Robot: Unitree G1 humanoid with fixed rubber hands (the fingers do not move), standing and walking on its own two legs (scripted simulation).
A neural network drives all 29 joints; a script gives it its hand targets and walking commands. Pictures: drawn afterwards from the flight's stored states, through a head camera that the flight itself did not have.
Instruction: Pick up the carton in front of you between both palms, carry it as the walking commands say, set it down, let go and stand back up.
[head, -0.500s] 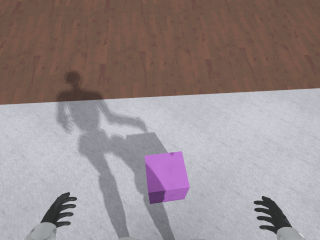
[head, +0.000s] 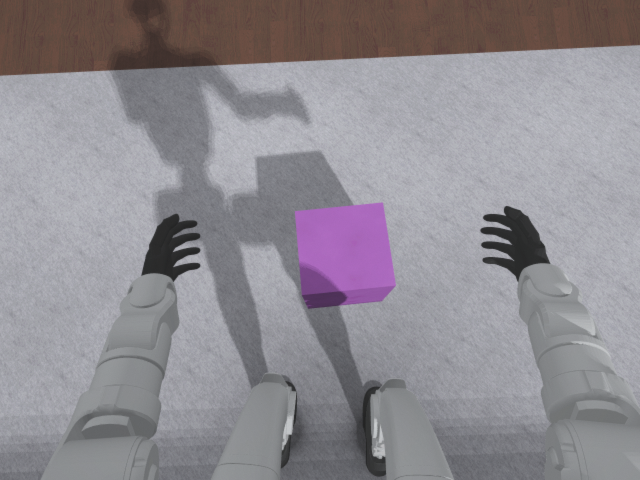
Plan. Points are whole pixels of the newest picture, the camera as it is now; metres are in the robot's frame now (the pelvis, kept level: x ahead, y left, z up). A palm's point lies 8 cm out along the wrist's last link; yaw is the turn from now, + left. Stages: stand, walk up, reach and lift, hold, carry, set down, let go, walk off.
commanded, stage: reach and lift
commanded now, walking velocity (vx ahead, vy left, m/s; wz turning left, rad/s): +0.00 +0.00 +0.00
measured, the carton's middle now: (342, 260) +0.49 -0.01 -0.57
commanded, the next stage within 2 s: none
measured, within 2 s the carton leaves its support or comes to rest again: neither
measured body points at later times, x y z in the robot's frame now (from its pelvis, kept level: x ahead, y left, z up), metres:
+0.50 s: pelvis -0.03 -0.01 -0.04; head +0.31 -0.02 +0.26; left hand +0.49 +0.19 -0.16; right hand +0.55 -0.19 -0.16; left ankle +0.04 +0.14 -0.66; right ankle +0.04 -0.12 -0.66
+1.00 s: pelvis -0.05 +0.00 -0.23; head +0.32 -0.01 +0.03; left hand +0.48 +0.19 -0.39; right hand +0.53 -0.19 -0.40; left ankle +0.04 +0.14 -0.66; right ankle +0.04 -0.12 -0.66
